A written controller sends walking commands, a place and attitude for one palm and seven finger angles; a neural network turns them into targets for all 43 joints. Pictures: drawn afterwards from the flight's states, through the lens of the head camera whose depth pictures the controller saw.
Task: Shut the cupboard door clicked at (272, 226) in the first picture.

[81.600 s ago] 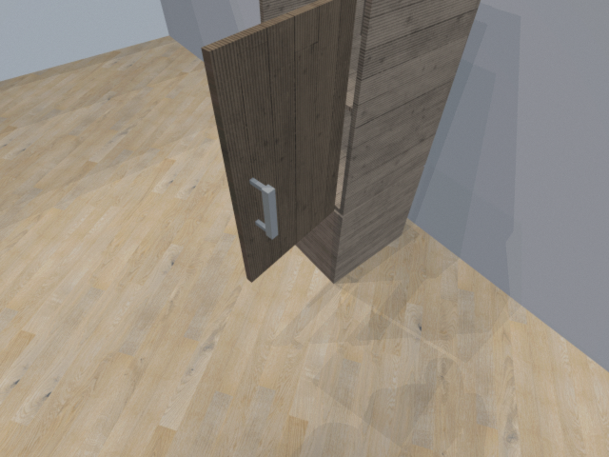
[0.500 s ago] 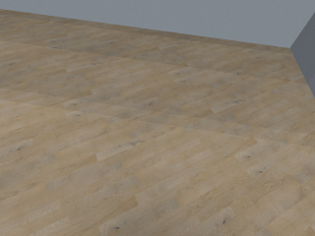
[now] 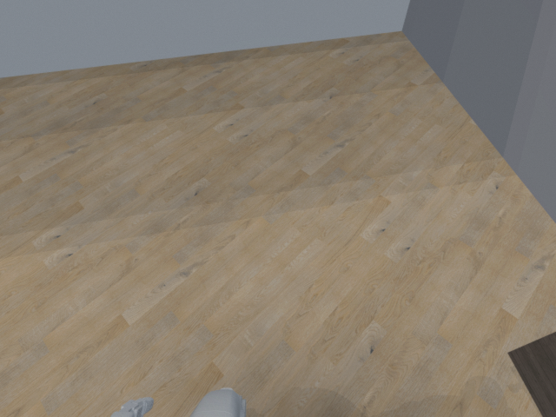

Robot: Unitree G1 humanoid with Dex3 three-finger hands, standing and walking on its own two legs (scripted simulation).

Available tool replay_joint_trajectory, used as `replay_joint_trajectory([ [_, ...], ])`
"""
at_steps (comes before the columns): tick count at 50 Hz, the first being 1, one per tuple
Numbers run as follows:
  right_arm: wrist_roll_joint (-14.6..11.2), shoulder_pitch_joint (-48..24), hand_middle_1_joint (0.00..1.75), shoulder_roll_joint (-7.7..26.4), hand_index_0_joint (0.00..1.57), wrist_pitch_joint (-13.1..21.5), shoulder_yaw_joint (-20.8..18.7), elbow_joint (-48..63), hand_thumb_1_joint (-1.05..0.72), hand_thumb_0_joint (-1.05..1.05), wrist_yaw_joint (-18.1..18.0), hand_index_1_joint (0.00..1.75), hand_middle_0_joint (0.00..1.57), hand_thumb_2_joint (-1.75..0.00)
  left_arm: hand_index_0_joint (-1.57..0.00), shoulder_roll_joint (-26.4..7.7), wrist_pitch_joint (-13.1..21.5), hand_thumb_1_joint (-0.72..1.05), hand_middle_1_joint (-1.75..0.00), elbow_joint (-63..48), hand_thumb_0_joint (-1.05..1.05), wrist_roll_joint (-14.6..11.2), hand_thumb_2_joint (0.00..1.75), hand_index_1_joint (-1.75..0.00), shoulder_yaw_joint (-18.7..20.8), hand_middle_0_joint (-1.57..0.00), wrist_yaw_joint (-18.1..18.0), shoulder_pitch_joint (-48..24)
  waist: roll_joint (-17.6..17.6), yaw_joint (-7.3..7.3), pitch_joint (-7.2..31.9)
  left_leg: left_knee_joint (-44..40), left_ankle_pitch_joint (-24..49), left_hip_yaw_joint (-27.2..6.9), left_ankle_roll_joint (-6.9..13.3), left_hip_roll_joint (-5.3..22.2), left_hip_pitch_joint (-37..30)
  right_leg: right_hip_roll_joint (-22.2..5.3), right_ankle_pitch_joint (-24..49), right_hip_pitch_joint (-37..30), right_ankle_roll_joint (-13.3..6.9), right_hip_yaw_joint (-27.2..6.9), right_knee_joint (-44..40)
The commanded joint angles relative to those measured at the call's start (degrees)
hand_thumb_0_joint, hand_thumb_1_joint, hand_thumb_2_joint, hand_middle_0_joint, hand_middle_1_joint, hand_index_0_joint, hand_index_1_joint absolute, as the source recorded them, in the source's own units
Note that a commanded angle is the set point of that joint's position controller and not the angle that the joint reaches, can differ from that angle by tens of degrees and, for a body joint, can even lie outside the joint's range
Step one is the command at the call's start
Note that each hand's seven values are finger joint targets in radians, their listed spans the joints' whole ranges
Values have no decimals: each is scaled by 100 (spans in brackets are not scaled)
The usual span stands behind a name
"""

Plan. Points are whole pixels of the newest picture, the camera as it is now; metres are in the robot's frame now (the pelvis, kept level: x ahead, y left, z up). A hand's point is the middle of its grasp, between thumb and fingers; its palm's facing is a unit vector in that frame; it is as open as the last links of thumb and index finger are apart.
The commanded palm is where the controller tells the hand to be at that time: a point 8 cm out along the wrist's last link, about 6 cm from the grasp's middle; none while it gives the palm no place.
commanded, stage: turn to face it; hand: left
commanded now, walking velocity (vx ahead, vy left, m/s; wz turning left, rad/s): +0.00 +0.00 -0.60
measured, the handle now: out of the picture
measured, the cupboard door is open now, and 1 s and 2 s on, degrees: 5 5 5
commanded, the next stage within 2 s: take the last steps up to it in 1.98 s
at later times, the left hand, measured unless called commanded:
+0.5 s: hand (182, 385) +0.18 +0.18 -0.16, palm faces -0.29 -0.92 -0.27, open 7.4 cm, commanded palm none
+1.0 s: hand (223, 349) +0.24 +0.12 -0.17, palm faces -0.54 -0.82 -0.20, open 7.4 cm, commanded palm none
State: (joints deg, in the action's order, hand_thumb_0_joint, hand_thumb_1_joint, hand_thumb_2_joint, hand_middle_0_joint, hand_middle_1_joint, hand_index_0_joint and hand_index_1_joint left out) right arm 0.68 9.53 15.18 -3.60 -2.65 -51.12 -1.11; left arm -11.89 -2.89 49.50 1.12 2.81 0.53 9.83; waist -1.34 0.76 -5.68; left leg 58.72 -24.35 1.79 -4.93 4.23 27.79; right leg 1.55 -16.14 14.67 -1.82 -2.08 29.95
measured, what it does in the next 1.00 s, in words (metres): steps on the spot, turning right: left foot, then right foot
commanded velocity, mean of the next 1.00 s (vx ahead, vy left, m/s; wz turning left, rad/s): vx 0.00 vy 0.00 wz -0.60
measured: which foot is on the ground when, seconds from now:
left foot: up 0.00-0.14, down 0.16-0.48, up 0.50-0.82, down 0.84-1.00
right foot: down 0.00-0.16, up 0.18-0.48, down 0.50-0.84, up 0.86-1.00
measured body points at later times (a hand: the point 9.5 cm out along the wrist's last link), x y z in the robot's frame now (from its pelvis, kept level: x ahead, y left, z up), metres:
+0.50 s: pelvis +0.01 -0.01 -0.01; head +0.06 -0.03 +0.43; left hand +0.20 +0.23 -0.14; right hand +0.00 -0.27 -0.16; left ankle +0.04 +0.15 -0.73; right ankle -0.03 -0.11 -0.74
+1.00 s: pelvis +0.05 +0.00 +0.00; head +0.10 -0.01 +0.45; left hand +0.27 +0.16 -0.15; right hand -0.03 -0.26 -0.12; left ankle +0.11 +0.10 -0.74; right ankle -0.06 -0.09 -0.66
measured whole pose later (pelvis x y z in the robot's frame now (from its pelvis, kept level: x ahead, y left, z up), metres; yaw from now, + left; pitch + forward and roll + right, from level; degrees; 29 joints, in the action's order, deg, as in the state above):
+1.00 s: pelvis +0.05 +0.00 +0.00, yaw -36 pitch +2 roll -2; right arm 1.8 11.2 11.9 -0.9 -0.1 -49.0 -1.6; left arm -15.3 -5.0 50.5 0.9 5.1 2.3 8.9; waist 1.6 -0.6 -5.1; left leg 30.4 -16.4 7.0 -0.5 6.2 15.3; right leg 0.8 -27.9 26.5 2.6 0.7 60.8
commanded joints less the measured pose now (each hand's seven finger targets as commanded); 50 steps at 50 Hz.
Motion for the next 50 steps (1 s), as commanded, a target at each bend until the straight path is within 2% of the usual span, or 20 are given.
replay_joint_trajectory([
  [1,-15,-143,30,317,20,205,-121,558,-90,0,-11,30,20,-90,-20,-1347,140,90,-30,-379,0,49,90,-30,413,-20,-92,114,908,-197,830,-952,42,-28,-3,-161,-83,-1362,2595,-620,-926,-1580,-747],
  [4,-47,119,30,329,20,261,-116,513,-90,0,-60,30,20,-90,-20,-1338,104,90,-30,-356,0,34,90,-30,446,-20,-82,-4,977,-68,878,-2069,380,-26,64,-286,-796,-1259,2552,-285,-772,-1834,-497],
  [6,-37,608,30,491,20,353,-135,372,-90,0,-94,30,20,-90,-20,-1127,63,90,-30,-396,0,-23,90,-30,403,-20,-71,-175,588,186,955,-3537,1270,-176,169,-57,-1984,-796,1733,483,-304,-1565,12],
  [7,51,694,30,996,20,415,-204,372,-90,0,-117,30,20,-90,-20,-776,33,90,-30,-466,0,-76,90,-30,340,-20,-23,40,-839,143,1086,-4046,1746,-1398,611,1139,-2660,0,146,1371,52,-906,894],
  [8,87,850,30,1357,20,389,-256,464,-90,0,-132,30,20,-90,-20,-688,57,90,-30,-583,0,-62,90,-30,298,-20,23,43,-1653,189,1021,-4264,2359,-2333,1307,2319,-2532,231,-2028,1764,290,-38,2307],
  [12,139,134,30,928,20,388,-142,637,-90,0,-157,30,20,-90,-20,-774,-23,90,-30,-400,0,1,90,-30,373,-20,159,-75,-979,-91,600,-3983,2937,-901,1335,1668,-1770,-288,-1340,1681,455,43,3696],
  [20,113,439,30,1074,20,319,-276,377,-90,0,-68,30,20,-90,-20,-564,-3,90,-30,-474,0,-3,90,-30,257,-20,222,-247,-1246,112,806,-3367,3338,116,1131,1590,-2044,-110,-889,596,352,826,1268],
  [22,83,231,30,1121,20,293,-315,403,-90,0,-44,30,20,-90,-20,-682,41,90,-30,-366,0,-2,90,-30,299,-20,211,161,-999,-169,920,-2755,2846,411,804,1461,-1676,-65,120,-262,257,883,64],
  [23,36,157,30,1002,20,284,-314,467,-90,0,-18,30,20,-90,-20,-1004,86,90,-30,-246,0,24,90,-30,365,-20,178,534,-342,-360,1001,-2020,2038,633,488,1170,-1044,-402,819,-1062,94,410,-620],
  [24,-4,59,30,512,20,268,-195,694,-90,0,9,30,20,-90,-20,-1664,160,90,-30,-179,0,79,90,-30,485,-20,91,720,1744,-479,906,-752,-576,1056,73,280,447,-1898,2189,-1801,-501,-1652,-1168],
  [25,14,-225,30,542,20,203,-131,864,-90,0,-19,30,20,-90,-20,-1893,144,90,-30,-134,0,5,90,-30,496,-20,14,972,1709,-687,867,295,-1305,336,53,117,690,-2534,3141,-1295,-1043,-2176,-1116],
  [27,-1,-322,30,552,20,218,-131,748,-90,0,-103,30,20,-90,-20,-1577,142,90,-30,-210,0,23,90,-30,492,-20,-105,493,1706,-435,764,904,-794,-261,64,234,1153,-2081,2893,-1252,-1204,-2050,-935],
  [31,3,-63,30,395,20,233,-91,500,-90,0,-24,30,20,-90,-20,-1313,154,90,-30,-358,0,37,90,-30,389,-20,-112,10,930,-161,992,-171,-110,-22,-34,80,246,-1471,3267,-891,-930,-1135,-606],
  [37,-37,19,30,376,20,244,-105,576,-90,0,-28,30,20,-90,-20,-1419,109,90,-30,-333,0,50,90,-30,423,-20,-76,-35,1043,-118,834,-1677,142,32,39,-219,-505,-1328,2538,-373,-841,-1677,-611],
  [39,-42,435,30,408,20,293,-102,448,-90,0,-60,30,20,-90,-20,-1350,83,90,-30,-358,0,5,90,-30,414,-20,-71,-238,974,114,915,-2751,899,41,79,-264,-1266,-1115,2230,-16,-558,-1689,-316],
  [40,-32,627,30,558,20,348,-127,392,-90,0,-72,30,20,-90,-20,-1155,64,90,-30,-389,0,-24,90,-30,382,-20,-68,-250,516,178,1008,-3584,1289,-234,168,13,-1924,-782,1644,437,-282,-1490,77],
  [41,68,748,30,1099,20,412,-204,398,-90,0,-93,30,20,-90,-20,-818,26,90,-30,-482,0,-85,90,-30,310,-20,-19,-17,-1023,146,1137,-4083,1777,-1514,648,1265,-2593,43,-55,1351,85,-772,1074],
  [42,101,885,30,1411,20,386,-247,485,-90,0,-115,30,20,-90,-20,-783,52,90,-30,-608,0,-61,90,-30,275,-20,29,-64,-1626,205,1060,-4259,2412,-2337,1332,2338,-2444,216,-2025,1713,295,-21,2441],
  [46,141,144,30,928,20,404,-125,644,-90,0,-148,30,20,-90,-20,-817,-29,90,-30,-411,0,0,90,-30,358,-20,162,-168,-887,-99,608,-3988,3066,-824,1283,1655,-1804,-285,-1266,1712,470,13,3743],
  [50,128,497,30,943,20,380,-180,452,-90,0,-134,30,20,-90,-20,-597,-46,90,-30,-501,0,-15,90,-30,270,-20,214,-404,-993,112,816,-3604,3832,-80,1223,1537,-2252,-281,-1168,1230,468,496,2376],
])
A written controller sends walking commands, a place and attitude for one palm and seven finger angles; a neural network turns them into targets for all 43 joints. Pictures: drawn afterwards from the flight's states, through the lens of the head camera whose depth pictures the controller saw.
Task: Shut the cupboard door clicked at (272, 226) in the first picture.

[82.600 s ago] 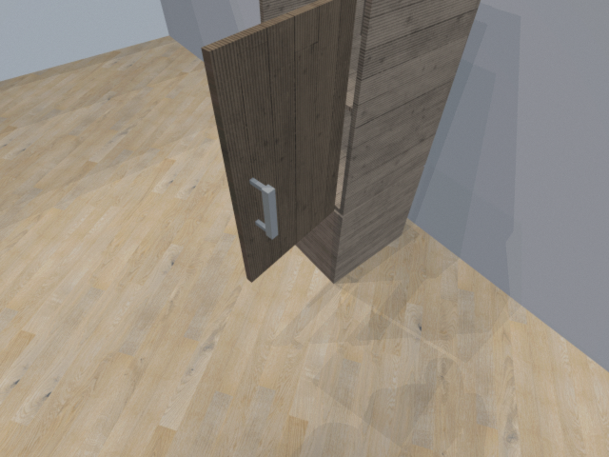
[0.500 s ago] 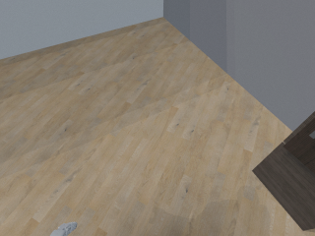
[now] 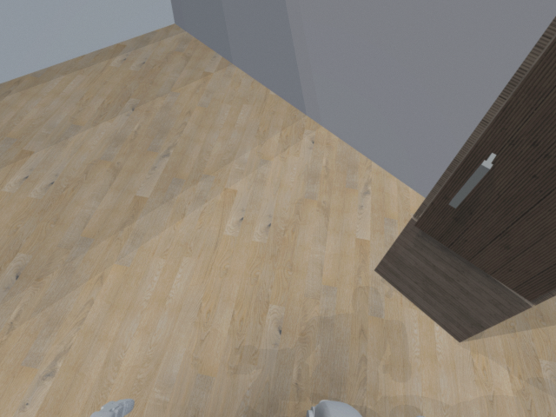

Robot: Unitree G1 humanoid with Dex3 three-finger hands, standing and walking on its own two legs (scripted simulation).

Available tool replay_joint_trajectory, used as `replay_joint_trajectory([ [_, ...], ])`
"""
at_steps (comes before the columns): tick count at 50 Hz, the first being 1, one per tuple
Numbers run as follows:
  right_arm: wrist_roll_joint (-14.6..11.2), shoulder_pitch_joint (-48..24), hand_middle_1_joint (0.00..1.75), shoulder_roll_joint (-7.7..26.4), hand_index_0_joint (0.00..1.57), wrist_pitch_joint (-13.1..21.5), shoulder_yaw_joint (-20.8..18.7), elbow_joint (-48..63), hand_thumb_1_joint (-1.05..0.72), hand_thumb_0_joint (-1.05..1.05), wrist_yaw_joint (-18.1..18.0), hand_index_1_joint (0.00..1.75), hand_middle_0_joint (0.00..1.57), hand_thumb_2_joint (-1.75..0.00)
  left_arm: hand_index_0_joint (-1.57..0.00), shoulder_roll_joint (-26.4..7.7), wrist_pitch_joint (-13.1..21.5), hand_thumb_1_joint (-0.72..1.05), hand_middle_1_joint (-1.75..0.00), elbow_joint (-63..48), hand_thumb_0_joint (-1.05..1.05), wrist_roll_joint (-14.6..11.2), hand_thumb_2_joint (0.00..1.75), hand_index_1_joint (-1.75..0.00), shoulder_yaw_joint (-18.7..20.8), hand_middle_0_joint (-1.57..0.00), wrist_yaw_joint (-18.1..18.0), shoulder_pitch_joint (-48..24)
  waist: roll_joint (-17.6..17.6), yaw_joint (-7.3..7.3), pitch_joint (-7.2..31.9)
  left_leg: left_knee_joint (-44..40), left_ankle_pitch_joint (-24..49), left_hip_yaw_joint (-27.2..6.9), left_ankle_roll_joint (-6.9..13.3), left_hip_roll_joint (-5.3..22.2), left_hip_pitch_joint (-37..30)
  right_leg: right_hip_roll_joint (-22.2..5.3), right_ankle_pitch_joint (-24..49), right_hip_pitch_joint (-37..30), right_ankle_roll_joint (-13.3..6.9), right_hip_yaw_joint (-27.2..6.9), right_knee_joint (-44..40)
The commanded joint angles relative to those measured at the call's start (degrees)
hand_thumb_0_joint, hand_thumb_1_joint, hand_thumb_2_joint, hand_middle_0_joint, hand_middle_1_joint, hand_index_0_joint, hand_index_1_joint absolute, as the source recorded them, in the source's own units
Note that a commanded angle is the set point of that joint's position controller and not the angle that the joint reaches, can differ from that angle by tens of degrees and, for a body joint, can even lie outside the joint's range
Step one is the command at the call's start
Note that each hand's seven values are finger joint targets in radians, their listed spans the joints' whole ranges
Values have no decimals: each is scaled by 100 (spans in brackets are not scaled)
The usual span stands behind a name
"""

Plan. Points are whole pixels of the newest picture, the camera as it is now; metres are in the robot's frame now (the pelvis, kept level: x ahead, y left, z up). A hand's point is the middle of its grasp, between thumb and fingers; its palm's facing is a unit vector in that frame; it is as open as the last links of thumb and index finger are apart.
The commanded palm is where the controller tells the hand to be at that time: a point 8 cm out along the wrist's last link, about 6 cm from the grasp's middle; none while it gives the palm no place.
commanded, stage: turn to face it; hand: left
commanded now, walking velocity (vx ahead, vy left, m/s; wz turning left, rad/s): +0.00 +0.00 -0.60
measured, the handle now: (472, 181) +0.62 -0.40 -0.08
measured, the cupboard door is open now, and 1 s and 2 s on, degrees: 5 5 5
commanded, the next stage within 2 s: take the last steps up to it in 0.98 s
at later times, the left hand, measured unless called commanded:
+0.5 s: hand (184, 389) +0.17 +0.16 -0.18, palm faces -0.27 -0.94 -0.21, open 7.4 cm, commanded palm none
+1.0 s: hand (238, 351) +0.23 +0.08 -0.16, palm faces -0.51 -0.82 -0.26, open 7.4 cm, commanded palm none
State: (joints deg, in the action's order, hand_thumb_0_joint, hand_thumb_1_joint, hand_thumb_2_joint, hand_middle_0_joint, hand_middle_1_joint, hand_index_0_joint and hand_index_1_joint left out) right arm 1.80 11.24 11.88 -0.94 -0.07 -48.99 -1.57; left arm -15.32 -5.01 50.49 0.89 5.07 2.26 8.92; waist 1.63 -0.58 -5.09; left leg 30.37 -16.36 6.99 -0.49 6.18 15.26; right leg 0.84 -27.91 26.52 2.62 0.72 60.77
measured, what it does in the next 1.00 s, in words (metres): steps on the spot, turning right: right foot, then left foot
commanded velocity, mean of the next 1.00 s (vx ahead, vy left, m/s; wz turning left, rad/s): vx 0.00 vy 0.00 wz -0.46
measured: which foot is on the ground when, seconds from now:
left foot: down 0.00-0.16, up 0.18-0.48, down 0.50-0.82, up 0.84-1.00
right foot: up 0.00-0.14, down 0.16-0.50, up 0.52-0.80, down 0.82-1.00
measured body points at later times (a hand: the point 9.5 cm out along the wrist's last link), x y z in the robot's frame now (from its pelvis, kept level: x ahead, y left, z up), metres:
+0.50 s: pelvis +0.04 -0.01 -0.01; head +0.09 -0.01 +0.43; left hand +0.19 +0.21 -0.16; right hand +0.07 -0.30 -0.13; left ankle +0.09 +0.10 -0.74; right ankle -0.02 -0.14 -0.74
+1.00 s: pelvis +0.05 -0.05 +0.00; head +0.08 -0.08 +0.44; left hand +0.26 +0.12 -0.14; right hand -0.05 -0.30 -0.15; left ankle +0.10 +0.08 -0.68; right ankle -0.03 -0.13 -0.74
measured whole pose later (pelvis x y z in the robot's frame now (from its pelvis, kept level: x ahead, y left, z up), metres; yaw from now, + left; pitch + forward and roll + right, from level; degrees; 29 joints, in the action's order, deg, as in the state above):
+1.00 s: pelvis +0.05 -0.05 +0.00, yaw -32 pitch +1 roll +0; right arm 0.6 12.3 15.3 -3.6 -2.3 -54.5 -1.3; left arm -11.8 -2.0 52.5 1.2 2.4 -0.1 10.1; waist -1.9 1.3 -3.6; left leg 58.8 -26.9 3.0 -4.0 4.1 26.4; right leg 0.3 -17.6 13.4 -1.0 0.5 29.7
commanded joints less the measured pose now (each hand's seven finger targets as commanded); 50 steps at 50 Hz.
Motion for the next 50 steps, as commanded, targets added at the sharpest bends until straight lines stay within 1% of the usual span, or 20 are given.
replay_joint_trajectory([
  [1,20,347,30,1340,20,102,-470,195,-90,0,-65,30,20,-90,-20,-206,169,90,-30,-607,0,3,90,-30,25,-20,45,-320,-1342,246,818,-706,3032,-492,762,1343,-1013,-154,76,-120,0,299,-1012],
  [4,2,312,30,1449,20,69,-541,134,-90,0,-16,30,20,-90,-20,-223,229,90,-30,-587,0,5,90,-30,11,-20,42,-231,-1546,227,886,-395,2893,-290,629,1415,-969,-43,414,-658,-109,511,-2052],
  [6,-42,163,30,1465,20,46,-568,148,-90,0,17,30,20,-90,-20,-397,287,90,-30,-451,0,16,90,-30,58,-20,20,217,-1212,-46,935,308,2334,34,240,1199,-466,1,1611,-1657,-235,570,-3358],
  [7,-101,95,30,1260,20,36,-558,239,-90,0,52,30,20,-90,-20,-827,344,90,-30,-313,0,53,90,-30,132,-20,-31,631,-313,-240,1082,1173,1273,303,-102,845,333,-679,2656,-2591,-481,-265,-3874],
  [8,-119,-225,30,765,20,24,-416,555,-90,0,70,30,20,-90,-20,-1431,397,90,-30,-233,0,89,90,-30,261,-20,-125,885,1572,-425,949,2455,-1923,472,-431,-80,1928,-2121,4430,-3107,-1169,-2265,-4078],
  [9,-119,-441,30,912,20,-60,-369,649,-90,0,6,30,20,-90,-20,-1572,372,90,-30,-196,0,5,90,-30,240,-20,-184,1098,1171,-553,880,3264,-2134,-393,-389,-65,1997,-2451,4597,-2560,-1625,-2441,-4090],
  [14,-104,-225,30,827,20,-57,-360,323,-90,0,12,30,20,-90,-20,-965,379,90,-30,-447,0,32,90,-30,131,-20,-287,89,820,22,904,3113,-915,-612,-503,-36,1690,-1439,4619,-2122,-1379,-1403,-3723],
  [19,-139,-209,30,731,20,-33,-345,371,-90,0,27,30,20,-90,-20,-1086,352,90,-30,-411,0,60,90,-30,170,-20,-258,105,757,-7,872,1592,-741,-493,-454,-338,1031,-1310,4076,-1791,-1359,-1838,-3689],
  [22,-155,244,30,788,20,29,-343,239,-90,0,-8,30,20,-90,-20,-1056,306,90,-30,-430,0,15,90,-30,169,-20,-240,-120,632,237,886,141,156,-418,-403,-470,-3,-1029,3691,-1241,-995,-1877,-3323],
  [23,-137,503,30,935,20,85,-370,163,-90,0,-25,30,20,-90,-20,-906,282,90,-30,-461,0,-21,90,-30,133,-20,-230,-195,339,363,946,-645,624,-604,-314,-219,-680,-741,3138,-783,-723,-1667,-2981],
  [24,-49,646,30,1452,20,147,-445,160,-90,0,-40,30,20,-90,-20,-543,249,90,-30,-542,0,-64,90,-30,71,-20,-189,53,-1127,323,1134,-1120,1325,-1854,133,986,-1339,61,1436,16,-347,-1032,-2025],
  [25,-39,792,30,1767,20,124,-493,221,-90,0,-40,30,20,-90,-20,-466,284,90,-30,-630,0,-51,90,-30,8,-20,-154,77,-1894,345,1117,-1248,2153,-2719,793,2081,-1291,265,-825,377,-140,-309,-662],
  [29,27,61,30,1286,20,137,-362,381,-90,0,-97,30,20,-90,-20,-501,198,90,-30,-436,0,9,90,-30,104,-20,-39,-37,-1241,69,581,-1096,2516,-1350,845,1432,-573,-202,-135,479,34,-291,750],
  [36,18,429,30,1380,20,76,-478,23,-90,0,-28,30,20,-90,-20,-191,215,90,-30,-472,0,10,90,-30,-32,-20,-3,-271,-1419,286,791,-660,2969,-491,755,1360,-896,-70,134,-489,-83,416,-1596],
  [39,-48,248,30,1400,20,40,-517,-20,-90,0,5,30,20,-90,-20,-336,288,90,-30,-300,0,23,90,-30,-5,-20,-34,251,-1209,0,886,-9,2315,-157,349,1167,-410,-20,1615,-1656,-223,499,-3293],
  [40,-100,250,30,1207,20,31,-501,13,-90,0,50,30,20,-90,-20,-673,351,90,-30,-198,0,53,90,-30,48,-20,-81,596,-500,-146,1069,654,1390,60,34,843,229,-547,2489,-2534,-401,-169,-3915],
  [41,-127,18,30,730,20,34,-392,253,-90,0,68,30,20,-90,-20,-1269,422,90,-30,-100,0,104,90,-30,165,-20,-166,848,1319,-301,981,1775,-1387,504,-339,-42,1660,-1993,4187,-3159,-1006,-1966,-4151],
  [42,-135,-180,30,798,20,-34,-338,341,-90,0,24,30,20,-90,-20,-1444,426,90,-30,-30,0,30,90,-30,141,-20,-211,1100,1095,-480,983,2738,-2116,-215,-330,-164,1679,-2472,4830,-2606,-1577,-2155,-4074],
  [46,-110,9,30,745,20,-50,-322,-29,-90,0,-6,30,20,-90,-20,-825,416,90,-30,-139,0,37,90,-30,44,-20,-341,204,838,39,816,3373,-1100,-668,-387,-43,1824,-1616,4819,-2288,-1463,-1213,-3810],
  [50,-117,169,30,579,20,-67,-286,-127,-90,0,40,30,20,-90,-20,-835,416,90,-30,-108,0,78,90,-30,42,-20,-331,98,731,93,775,2145,-844,-447,-367,-235,1106,-1468,4014,-1849,-1389,-1152,-3954],
])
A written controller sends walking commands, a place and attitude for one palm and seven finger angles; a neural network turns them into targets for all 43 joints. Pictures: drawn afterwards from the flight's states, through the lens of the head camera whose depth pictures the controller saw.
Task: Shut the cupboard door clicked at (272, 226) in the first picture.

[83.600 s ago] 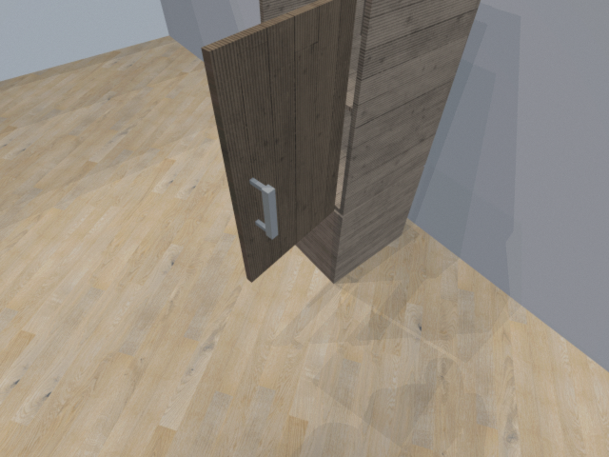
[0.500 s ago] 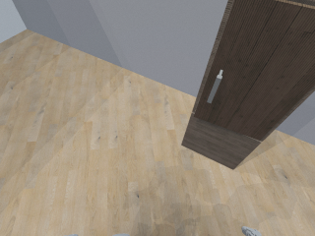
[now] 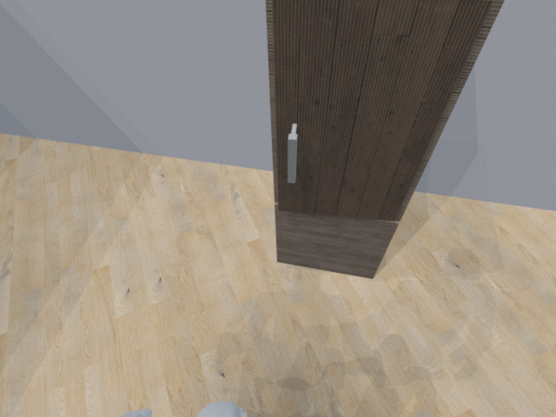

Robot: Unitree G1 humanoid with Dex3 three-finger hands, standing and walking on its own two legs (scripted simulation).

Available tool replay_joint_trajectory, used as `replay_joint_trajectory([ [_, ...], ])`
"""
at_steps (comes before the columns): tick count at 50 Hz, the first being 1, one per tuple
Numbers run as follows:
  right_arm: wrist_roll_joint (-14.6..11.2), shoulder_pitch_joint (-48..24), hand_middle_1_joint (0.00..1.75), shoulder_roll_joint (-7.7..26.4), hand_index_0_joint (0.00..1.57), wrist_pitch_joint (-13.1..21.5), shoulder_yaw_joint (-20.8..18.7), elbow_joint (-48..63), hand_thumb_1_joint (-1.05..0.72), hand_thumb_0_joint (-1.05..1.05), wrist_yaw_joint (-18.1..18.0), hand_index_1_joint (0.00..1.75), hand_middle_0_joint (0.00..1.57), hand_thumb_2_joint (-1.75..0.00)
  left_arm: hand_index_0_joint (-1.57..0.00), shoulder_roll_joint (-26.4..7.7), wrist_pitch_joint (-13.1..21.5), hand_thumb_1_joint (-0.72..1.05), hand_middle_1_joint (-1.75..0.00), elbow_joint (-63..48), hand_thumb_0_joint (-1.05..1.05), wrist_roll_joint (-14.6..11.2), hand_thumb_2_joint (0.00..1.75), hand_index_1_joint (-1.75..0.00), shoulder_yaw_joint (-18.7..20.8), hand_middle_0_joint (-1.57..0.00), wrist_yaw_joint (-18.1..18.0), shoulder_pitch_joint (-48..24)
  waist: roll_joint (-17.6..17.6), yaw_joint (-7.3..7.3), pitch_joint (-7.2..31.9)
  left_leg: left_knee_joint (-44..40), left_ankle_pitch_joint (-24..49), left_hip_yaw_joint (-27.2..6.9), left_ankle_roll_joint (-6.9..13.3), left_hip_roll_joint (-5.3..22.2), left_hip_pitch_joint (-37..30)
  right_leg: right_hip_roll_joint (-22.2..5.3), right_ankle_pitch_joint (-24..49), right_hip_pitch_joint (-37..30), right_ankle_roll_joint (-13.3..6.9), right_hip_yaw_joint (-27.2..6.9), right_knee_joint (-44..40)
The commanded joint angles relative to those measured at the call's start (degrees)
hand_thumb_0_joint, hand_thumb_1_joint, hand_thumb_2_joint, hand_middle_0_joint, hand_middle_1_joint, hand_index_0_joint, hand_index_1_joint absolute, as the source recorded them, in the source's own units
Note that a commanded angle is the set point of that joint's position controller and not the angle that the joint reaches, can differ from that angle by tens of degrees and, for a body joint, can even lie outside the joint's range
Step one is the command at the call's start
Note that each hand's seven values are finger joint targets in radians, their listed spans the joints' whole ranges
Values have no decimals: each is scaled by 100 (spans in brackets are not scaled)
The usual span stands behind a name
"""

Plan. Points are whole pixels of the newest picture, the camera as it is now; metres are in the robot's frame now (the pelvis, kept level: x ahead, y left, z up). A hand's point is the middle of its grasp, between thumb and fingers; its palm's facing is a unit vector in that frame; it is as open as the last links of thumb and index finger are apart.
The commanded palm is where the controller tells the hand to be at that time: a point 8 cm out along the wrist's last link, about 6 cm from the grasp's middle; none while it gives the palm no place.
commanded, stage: take the last steps up to it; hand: left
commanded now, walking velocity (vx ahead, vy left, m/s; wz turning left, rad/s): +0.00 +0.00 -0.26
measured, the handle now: (293, 154) +0.67 -0.01 -0.08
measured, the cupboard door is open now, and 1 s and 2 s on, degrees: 5 5 5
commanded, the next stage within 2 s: come to a stop and stand still in 0.66 s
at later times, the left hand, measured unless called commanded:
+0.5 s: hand (197, 388) +0.19 +0.15 -0.16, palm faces -0.19 -0.97 -0.17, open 7.4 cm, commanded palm none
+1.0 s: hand (245, 358) +0.24 +0.08 -0.18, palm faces -0.09 -0.98 -0.18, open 7.4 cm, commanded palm none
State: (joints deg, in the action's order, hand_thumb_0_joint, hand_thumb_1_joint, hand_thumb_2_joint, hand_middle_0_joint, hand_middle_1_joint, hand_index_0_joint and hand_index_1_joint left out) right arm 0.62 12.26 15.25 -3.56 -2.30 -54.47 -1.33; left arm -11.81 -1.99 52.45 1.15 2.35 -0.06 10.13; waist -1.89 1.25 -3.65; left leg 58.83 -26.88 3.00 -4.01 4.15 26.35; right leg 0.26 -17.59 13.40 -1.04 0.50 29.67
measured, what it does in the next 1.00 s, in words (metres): walks ahead: left foot, then right foot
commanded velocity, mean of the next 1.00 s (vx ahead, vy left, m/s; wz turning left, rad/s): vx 0.06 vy -0.07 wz -0.09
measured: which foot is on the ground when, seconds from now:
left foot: up 0.00-0.12, down 0.14-0.54, up 0.56-0.80, down 0.82-1.00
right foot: down 0.00-0.14, up 0.16-0.52, down 0.54-0.84, up 0.86-1.00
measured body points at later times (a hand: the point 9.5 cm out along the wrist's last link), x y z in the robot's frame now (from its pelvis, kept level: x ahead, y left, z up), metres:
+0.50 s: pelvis +0.07 -0.03 +0.01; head +0.11 -0.02 +0.45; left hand +0.20 +0.20 -0.15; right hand -0.01 -0.27 -0.14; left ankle +0.03 +0.13 -0.74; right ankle +0.07 -0.17 -0.71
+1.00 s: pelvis +0.19 -0.09 +0.00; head +0.23 -0.09 +0.45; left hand +0.24 +0.13 -0.17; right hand +0.25 -0.32 -0.15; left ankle +0.21 +0.00 -0.74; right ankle +0.13 -0.21 -0.72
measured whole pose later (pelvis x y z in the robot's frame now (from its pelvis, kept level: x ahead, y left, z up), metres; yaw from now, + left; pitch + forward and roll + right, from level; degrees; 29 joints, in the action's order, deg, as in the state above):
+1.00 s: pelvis +0.19 -0.09 +0.00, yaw -8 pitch +0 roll -1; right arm 0.8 7.2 8.0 -0.2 0.4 -56.7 -2.4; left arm -10.1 -2.5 60.1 0.2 1.6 -1.3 12.3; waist 1.3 -0.9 -5.1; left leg 31.3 -15.5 7.7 2.1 2.6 15.4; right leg -0.7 -25.1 13.2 0.4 2.3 37.9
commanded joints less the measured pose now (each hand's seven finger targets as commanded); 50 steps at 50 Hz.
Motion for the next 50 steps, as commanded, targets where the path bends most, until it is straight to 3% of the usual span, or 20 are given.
replay_joint_trajectory([
  [1,0,42,30,210,20,204,-61,420,-90,0,13,30,20,-90,-20,-1213,99,90,-30,-303,0,53,90,-30,333,-20,-88,3,1100,-122,559,-1046,266,19,-3,-75,-155,-1376,2817,-401,-1020,-1175,-843],
  [5,23,585,30,181,20,288,-37,221,-90,0,-25,30,20,-90,-20,-1085,47,90,-30,-167,0,-7,90,-30,320,-20,-64,-108,1016,130,567,-3001,1560,118,76,-203,-1430,-1017,1695,99,-578,-1132,-443],
  [6,66,804,30,450,20,371,-62,160,-90,0,-46,30,20,-90,-20,-840,17,90,-30,-202,0,-43,90,-30,281,-20,-34,-18,291,160,665,-3690,1691,-424,233,232,-1953,-629,743,554,-326,-926,12],
  [7,173,1011,30,1027,20,421,-163,140,-90,0,-62,30,20,-90,-20,-502,-18,90,-30,-267,0,-68,90,-30,224,-20,26,216,-1220,173,674,-4188,1315,-1980,758,1505,-2342,131,-977,1394,-17,-260,1139],
  [8,205,1185,30,1334,20,385,-217,220,-90,0,-102,30,20,-90,-20,-542,3,90,-30,-423,0,-19,90,-30,219,-20,74,55,-1311,326,508,-4682,297,-2958,1330,2271,-1982,268,-1865,1762,46,-79,2315],
  [9,210,1200,30,1274,20,421,-222,152,-90,0,-131,30,20,-90,-20,-645,-46,90,-30,-410,0,73,90,-30,264,-20,105,-260,-1236,364,266,-4900,2,-3004,1287,2235,-1777,76,-1599,2106,43,-402,3154],
  [14,172,847,30,718,20,573,-95,161,-90,0,-136,30,20,-90,-20,-496,14,90,-30,-204,0,46,90,-30,270,-20,300,-163,-725,65,153,-4635,1638,-1083,1041,1506,-1892,-247,-346,2103,186,-173,3191],
  [21,186,1109,30,856,20,554,-239,-164,-90,0,-71,30,20,-90,-20,-333,52,90,-30,-242,0,35,90,-30,183,-20,390,-619,-916,238,136,-4464,1886,-352,1044,1552,-1884,-230,-208,1326,195,353,1209],
  [25,124,801,30,847,20,503,-280,-230,-90,0,-29,30,20,-90,-20,-615,152,90,-30,141,0,50,90,-30,270,-20,363,329,-392,-230,438,-3241,1674,102,650,1129,-1025,89,571,-826,12,563,-490],
  [26,62,718,30,604,20,526,-212,-158,-90,0,17,30,20,-90,-20,-1008,224,90,-30,335,0,74,90,-30,365,-20,296,929,548,-556,633,-2156,1251,659,394,667,27,-644,93,-2036,-292,-258,-938],
  [27,7,312,30,132,20,548,-74,132,-90,0,25,30,20,-90,-20,-1569,264,90,-30,527,0,72,90,-30,481,-20,187,1552,2025,-834,733,-584,-1037,890,206,-110,1120,-1953,177,-2442,-937,-2112,-1525],
  [29,16,-12,30,272,20,513,-121,172,-90,0,-43,30,20,-90,-20,-1371,256,90,-30,490,0,32,90,-30,407,-20,68,1201,1719,-667,431,798,-828,-47,311,113,1446,-2055,335,-1605,-1410,-2392,-1746],
  [30,47,125,30,331,20,498,-140,92,-90,0,-34,30,20,-90,-20,-1051,246,90,-30,428,0,13,90,-30,342,-20,9,843,1417,-447,322,786,-489,-178,315,327,1299,-1953,444,-1362,-1425,-1857,-1624],
  [33,99,439,30,22,20,448,-62,-83,-90,0,57,30,20,-90,-20,-720,355,90,-30,308,0,42,90,-30,187,-20,-21,284,855,-13,325,-25,117,65,215,270,422,-1485,2071,-577,-1171,-575,-1370],
  [39,105,864,30,-98,20,526,46,-260,-90,0,44,30,20,-90,-20,-589,353,90,-30,497,0,-55,90,-30,148,-20,-40,261,587,195,396,-2935,1847,372,263,-88,-1297,-994,2281,-324,-763,-231,-636],
  [40,99,1115,30,65,20,589,30,-378,-90,0,24,30,20,-90,-20,-381,336,90,-30,543,0,-63,90,-30,94,-20,-60,397,-176,237,601,-3289,3372,-149,372,226,-2058,-733,2145,28,-432,-51,10],
  [41,125,1174,30,443,20,613,20,-357,-90,0,-50,30,20,-90,-20,-179,306,90,-30,515,0,-122,90,-30,27,-20,-100,708,-1032,133,871,-3202,5474,-1149,892,1194,-2580,-359,1067,454,-41,135,441],
  [43,40,780,30,594,20,516,48,-334,-90,0,-179,30,20,-90,-20,-292,171,90,-30,599,0,-110,90,-30,-14,-20,-178,792,-1512,0,771,-3454,7382,-1415,1446,1763,-2345,-202,-1410,365,211,128,1112],
  [45,17,492,30,462,20,435,45,-325,-90,0,-242,30,20,-90,-20,-402,62,90,-30,584,0,-85,90,-30,5,-20,-201,629,-1350,-37,291,-3459,7830,-1120,1508,1597,-2301,-313,-1464,626,215,-13,1302],
  [50,9,-19,30,679,20,242,-217,-114,-90,0,-180,30,20,-90,-20,-436,25,90,-30,425,0,-28,90,-30,112,-20,-181,722,-433,-148,861,-3133,6415,-608,1244,1317,-2478,-157,-45,233,102,137,558],
])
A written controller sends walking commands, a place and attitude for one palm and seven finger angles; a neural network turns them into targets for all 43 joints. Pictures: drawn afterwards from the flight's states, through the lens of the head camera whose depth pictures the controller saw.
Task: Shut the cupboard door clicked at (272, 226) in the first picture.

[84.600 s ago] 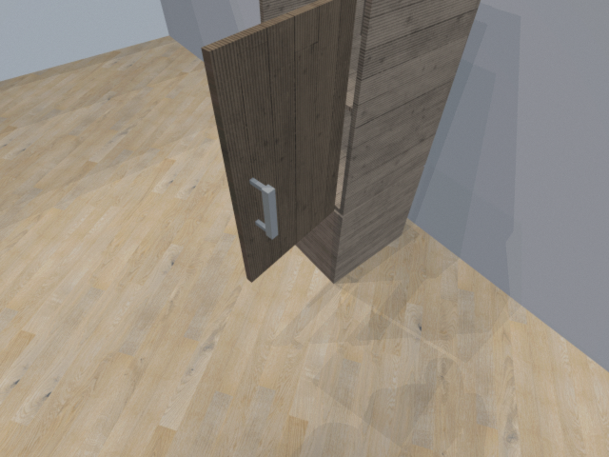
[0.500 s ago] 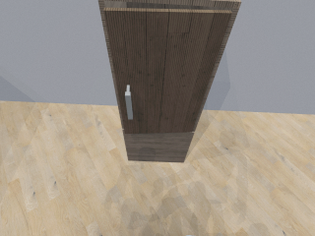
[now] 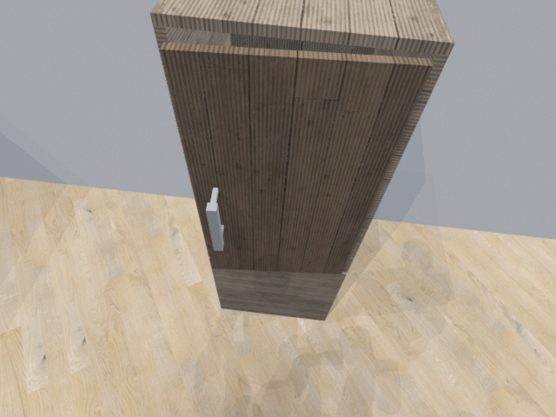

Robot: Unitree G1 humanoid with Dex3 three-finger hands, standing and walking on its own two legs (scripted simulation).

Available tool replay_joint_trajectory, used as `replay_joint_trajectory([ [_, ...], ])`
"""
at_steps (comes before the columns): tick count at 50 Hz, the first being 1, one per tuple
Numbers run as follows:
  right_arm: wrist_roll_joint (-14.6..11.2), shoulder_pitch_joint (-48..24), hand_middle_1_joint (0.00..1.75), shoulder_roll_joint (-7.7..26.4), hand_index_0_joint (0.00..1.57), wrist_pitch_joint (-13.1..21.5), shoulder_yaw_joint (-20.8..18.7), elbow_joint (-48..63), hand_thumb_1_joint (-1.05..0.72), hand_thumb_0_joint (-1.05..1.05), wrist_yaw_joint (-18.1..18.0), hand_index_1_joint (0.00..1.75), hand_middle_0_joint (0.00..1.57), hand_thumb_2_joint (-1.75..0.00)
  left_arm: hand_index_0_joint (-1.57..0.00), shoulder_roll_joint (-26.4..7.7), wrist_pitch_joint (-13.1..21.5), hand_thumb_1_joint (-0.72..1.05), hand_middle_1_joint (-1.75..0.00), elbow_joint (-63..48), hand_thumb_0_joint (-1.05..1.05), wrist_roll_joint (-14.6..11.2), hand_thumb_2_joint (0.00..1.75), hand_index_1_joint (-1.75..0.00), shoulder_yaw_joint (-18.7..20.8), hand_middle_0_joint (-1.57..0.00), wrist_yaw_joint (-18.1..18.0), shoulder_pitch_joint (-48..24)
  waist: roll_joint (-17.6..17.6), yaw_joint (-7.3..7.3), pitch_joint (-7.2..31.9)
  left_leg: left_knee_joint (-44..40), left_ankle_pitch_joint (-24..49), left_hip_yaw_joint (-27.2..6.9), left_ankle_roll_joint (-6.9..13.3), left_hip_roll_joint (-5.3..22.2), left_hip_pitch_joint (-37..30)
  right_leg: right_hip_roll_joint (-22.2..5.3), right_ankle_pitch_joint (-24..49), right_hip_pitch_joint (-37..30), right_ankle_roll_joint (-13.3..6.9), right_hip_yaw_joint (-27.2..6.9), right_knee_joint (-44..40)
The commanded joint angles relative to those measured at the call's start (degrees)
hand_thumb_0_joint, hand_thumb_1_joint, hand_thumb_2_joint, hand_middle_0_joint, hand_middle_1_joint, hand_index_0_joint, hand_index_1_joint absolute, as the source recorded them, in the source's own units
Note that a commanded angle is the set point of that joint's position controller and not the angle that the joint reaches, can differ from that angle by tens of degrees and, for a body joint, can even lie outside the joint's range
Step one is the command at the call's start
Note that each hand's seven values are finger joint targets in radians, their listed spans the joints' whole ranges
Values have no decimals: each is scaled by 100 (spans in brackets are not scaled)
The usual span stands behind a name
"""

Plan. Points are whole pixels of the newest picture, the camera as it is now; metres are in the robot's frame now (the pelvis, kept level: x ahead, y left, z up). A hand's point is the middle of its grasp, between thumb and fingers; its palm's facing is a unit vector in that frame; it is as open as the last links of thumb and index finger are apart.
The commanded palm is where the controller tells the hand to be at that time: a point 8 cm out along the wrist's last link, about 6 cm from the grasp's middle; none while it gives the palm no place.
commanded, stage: come to a stop and stand still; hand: left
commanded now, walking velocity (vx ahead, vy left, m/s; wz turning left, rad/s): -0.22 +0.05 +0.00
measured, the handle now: (217, 220) +0.46 +0.16 -0.08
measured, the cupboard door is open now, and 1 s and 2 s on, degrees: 5 5 5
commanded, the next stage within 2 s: look again from close up in 0.90 s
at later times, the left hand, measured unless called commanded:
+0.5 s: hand out of the picture +0.02 +0.19 -0.18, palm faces +0.05 -0.97 -0.23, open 7.4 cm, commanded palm none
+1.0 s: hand out of the picture -0.01 +0.20 -0.16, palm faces -0.03 -0.97 -0.25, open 7.4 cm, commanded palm none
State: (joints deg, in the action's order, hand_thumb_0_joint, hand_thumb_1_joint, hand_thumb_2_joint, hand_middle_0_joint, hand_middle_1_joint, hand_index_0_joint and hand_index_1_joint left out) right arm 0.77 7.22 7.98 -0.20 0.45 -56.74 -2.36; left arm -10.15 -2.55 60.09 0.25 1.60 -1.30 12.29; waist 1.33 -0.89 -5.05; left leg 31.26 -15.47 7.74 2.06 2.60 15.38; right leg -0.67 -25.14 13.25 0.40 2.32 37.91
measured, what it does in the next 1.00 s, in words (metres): steps on the spot: right foot, then left foot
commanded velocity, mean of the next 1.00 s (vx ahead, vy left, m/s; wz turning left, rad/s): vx -0.01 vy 0.04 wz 0.00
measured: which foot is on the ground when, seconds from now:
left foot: down 0.00-0.10, up 0.12-0.42, down 0.44-1.00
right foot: up 0.00-0.04, down 0.06-1.00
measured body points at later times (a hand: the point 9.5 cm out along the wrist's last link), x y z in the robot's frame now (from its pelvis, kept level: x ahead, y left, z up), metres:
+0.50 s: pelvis -0.02 +0.00 +0.00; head +0.00 +0.01 +0.44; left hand +0.01 +0.24 -0.16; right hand +0.06 -0.26 -0.14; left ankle -0.05 +0.11 -0.74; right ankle -0.01 -0.14 -0.73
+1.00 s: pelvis -0.02 +0.01 +0.00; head +0.00 -0.01 +0.45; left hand +0.00 +0.26 -0.14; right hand -0.02 -0.21 -0.16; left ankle -0.05 +0.11 -0.73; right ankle -0.01 -0.14 -0.73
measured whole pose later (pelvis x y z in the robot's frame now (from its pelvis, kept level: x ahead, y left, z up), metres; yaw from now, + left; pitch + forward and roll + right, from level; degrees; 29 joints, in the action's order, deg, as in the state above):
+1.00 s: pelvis -0.02 +0.01 +0.00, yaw -1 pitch +0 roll +1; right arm 0.6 16.1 11.1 0.7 0.9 -60.4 -1.0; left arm -10.5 -0.4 62.2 0.6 -1.1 -1.3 14.4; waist -1.7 -0.1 -2.9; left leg 25.7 -16.3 5.7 1.8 -1.1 9.2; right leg -3.7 -14.5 14.5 2.8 -2.4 29.2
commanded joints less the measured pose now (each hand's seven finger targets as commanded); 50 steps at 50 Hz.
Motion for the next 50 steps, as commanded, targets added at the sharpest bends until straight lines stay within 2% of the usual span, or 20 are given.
replay_joint_trajectory([
  [1,-8,329,30,1433,20,-125,-522,194,-90,0,-52,30,20,-90,-20,-611,75,90,-30,-399,0,84,90,-30,215,-20,-54,581,-671,-13,1013,-323,4538,-996,539,1383,-1043,-110,1166,30,-55,-93,-415],
  [3,-26,99,30,1259,20,-199,-564,361,-90,0,3,30,20,-90,-20,-795,93,90,-30,-512,0,147,90,-30,251,-20,-61,573,74,-62,929,117,2376,-669,111,762,-366,-545,3087,-165,-262,-703,-922],
  [4,-47,187,30,1064,20,-238,-563,404,-90,0,66,30,20,-90,-20,-1023,111,90,-30,-590,0,178,90,-30,258,-20,-40,384,642,33,803,598,756,-330,-166,200,-60,-1226,3491,-8,-592,-1348,-1344],
  [5,-37,179,30,765,20,-294,-512,441,-90,0,106,30,20,-90,-20,-1205,154,90,-30,-599,0,180,90,-30,299,-20,-43,376,1201,-40,531,1491,-1150,-261,-333,-350,326,-1893,4235,18,-1043,-1882,-1839],
  [6,-22,-22,30,735,20,-351,-513,473,-90,0,107,30,20,-90,-20,-1222,179,90,-30,-566,0,170,90,-30,298,-20,-65,437,1157,-158,454,2311,-1911,-703,-296,-343,608,-2085,4925,39,-1278,-2003,-1880],
  [9,-30,31,30,808,20,-319,-473,385,-90,0,113,30,20,-90,-20,-1116,224,90,-30,-594,0,149,90,-30,273,-20,-122,214,812,-22,631,3160,-1468,-1006,-400,-269,1218,-1781,5645,-759,-1302,-1474,-1470],
  [11,-22,-13,30,792,20,-291,-429,369,-90,0,144,30,20,-90,-20,-1136,236,90,-30,-609,0,146,90,-30,291,-20,-150,291,688,-111,766,2802,-1354,-954,-466,-222,1204,-1743,5472,-1024,-1231,-1339,-1457],
  [16,-55,10,30,749,20,-200,-333,394,-90,0,176,30,20,-90,-20,-1287,260,90,-30,-487,0,163,90,-30,321,-20,-130,442,868,-219,958,1055,-1193,-689,-487,-259,727,-1629,5155,-1383,-1162,-1325,-1433],
  [18,-62,386,30,741,20,-159,-309,255,-90,0,154,30,20,-90,-20,-1265,261,90,-30,-448,0,136,90,-30,301,-20,-118,255,852,-38,984,-35,-525,-597,-468,-250,62,-1485,4626,-1054,-969,-1193,-1320],
  [19,-56,627,30,753,20,-128,-297,136,-90,0,147,30,20,-90,-20,-1223,251,90,-30,-435,0,97,90,-30,268,-20,-105,104,807,98,912,-753,211,-558,-443,-249,-569,-1328,3930,-597,-727,-1044,-1276],
  [20,-45,725,30,843,20,-63,-306,55,-90,0,154,30,20,-90,-20,-1032,235,90,-30,-429,0,69,90,-30,232,-20,-83,49,433,103,874,-1163,871,-782,-347,-13,-1038,-1002,3116,-191,-463,-878,-1057],
  [21,-31,578,30,1250,20,63,-412,418,-90,0,165,30,20,-90,-20,-871,416,90,-30,-355,0,68,90,-30,110,-20,-309,532,-1042,78,1280,-317,1277,-493,-331,411,-851,-877,3635,-603,-268,-709,-722],
  [22,33,775,30,942,20,62,-323,566,-90,0,187,30,20,-90,-20,-1080,425,90,-30,-607,0,96,90,-30,129,-20,-305,402,-1042,110,1370,-223,882,-670,-236,287,-379,-886,3040,-638,-378,-790,-601],
  [23,27,809,30,941,20,71,-272,597,-90,0,166,30,20,-90,-20,-974,401,90,-30,-621,0,97,90,-30,108,-20,-271,374,-910,112,1040,-149,1229,-767,-154,482,-287,-818,2489,-204,-391,-613,-536],
  [25,48,781,30,1007,20,114,-222,683,-90,0,164,30,20,-90,-20,-804,227,90,-30,-621,0,106,90,-30,0,-20,-188,214,-2099,47,296,-867,2428,-1344,23,740,87,-234,608,194,-182,-7,-188],
  [26,40,727,30,1059,20,103,-216,720,-90,0,126,30,20,-90,-20,-783,196,90,-30,-592,0,102,90,-30,-30,-20,-162,266,-1776,-10,37,-987,2355,-1385,161,781,212,-115,256,244,-145,24,-208],
  [29,6,633,30,1072,20,82,-189,819,-90,0,124,30,20,-90,-20,-703,185,90,-30,-474,0,82,90,-30,-90,-20,-64,388,-470,-54,-154,-1186,67,-1278,160,488,488,-201,662,149,-192,-276,-755],
  [33,19,804,30,1047,20,113,-214,645,-90,0,158,30,20,-90,-20,-742,227,90,-30,-444,0,92,90,-30,-109,-20,-37,397,37,23,-120,-1443,-906,-1234,102,319,320,-301,702,305,-205,-552,-1033],
  [36,19,873,30,1070,20,180,-181,504,-90,0,151,30,20,-90,-20,-769,260,90,-30,-399,0,88,90,-30,-99,-20,-34,437,-208,7,105,-1533,-534,-1241,122,351,167,-318,1016,153,-197,-534,-982],
  [50,-10,1053,30,859,20,244,-103,-200,-90,0,84,30,20,-90,-20,-759,341,90,-30,42,0,48,90,-30,-128,-20,-59,363,-135,60,376,-1181,970,-846,32,329,-507,-498,2053,-90,-162,-621,-1166],
])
